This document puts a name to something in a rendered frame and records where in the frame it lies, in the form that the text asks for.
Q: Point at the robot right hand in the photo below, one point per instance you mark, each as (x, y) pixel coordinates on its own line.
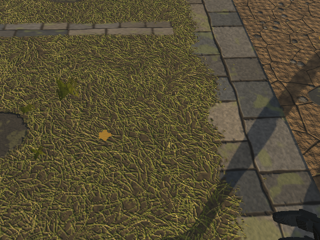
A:
(302, 219)

